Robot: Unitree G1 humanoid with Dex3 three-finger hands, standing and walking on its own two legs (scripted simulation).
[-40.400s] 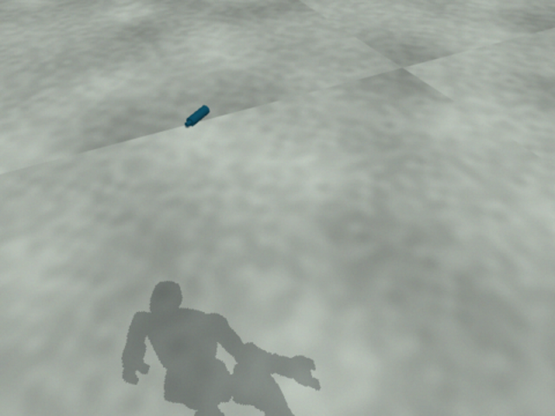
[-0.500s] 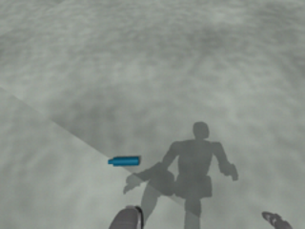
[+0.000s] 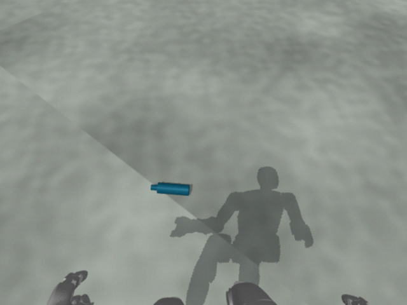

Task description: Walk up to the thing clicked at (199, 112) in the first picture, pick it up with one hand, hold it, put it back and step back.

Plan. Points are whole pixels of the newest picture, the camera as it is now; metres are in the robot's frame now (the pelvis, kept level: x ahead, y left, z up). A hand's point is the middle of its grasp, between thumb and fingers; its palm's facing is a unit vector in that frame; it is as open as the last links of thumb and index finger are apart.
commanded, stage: step back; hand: left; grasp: from above
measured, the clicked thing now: (170, 188) +0.69 +0.19 -0.73
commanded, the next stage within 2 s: none
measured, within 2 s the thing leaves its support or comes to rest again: neither
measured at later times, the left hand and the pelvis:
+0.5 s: hand out of the picture -0.06 +0.24 -0.12, palm faces -0.05 -0.88 -0.47, open 7.4 cm; pelvis -0.16 -0.03 +0.00, yaw -3 degrees
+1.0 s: hand out of the picture -0.25 +0.26 -0.16, palm faces -0.05 -0.91 -0.41, open 7.4 cm; pelvis -0.33 -0.01 -0.01, yaw -4 degrees
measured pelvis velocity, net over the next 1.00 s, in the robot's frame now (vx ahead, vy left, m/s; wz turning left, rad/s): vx -0.33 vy -0.01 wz -0.07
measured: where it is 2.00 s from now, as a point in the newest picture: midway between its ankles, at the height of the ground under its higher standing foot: outside the picture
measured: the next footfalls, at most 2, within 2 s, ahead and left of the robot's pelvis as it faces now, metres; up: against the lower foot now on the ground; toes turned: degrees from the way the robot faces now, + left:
right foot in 0.26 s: -0.07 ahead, -0.15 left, +0.00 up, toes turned -3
left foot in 0.66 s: -0.28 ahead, +0.12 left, +0.00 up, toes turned -1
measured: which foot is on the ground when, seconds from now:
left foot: down 0.00-0.30, up 0.32-0.64, down 0.66-1.00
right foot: up 0.00-0.24, down 0.26-0.68, up 0.70-0.98, down 1.00-1.00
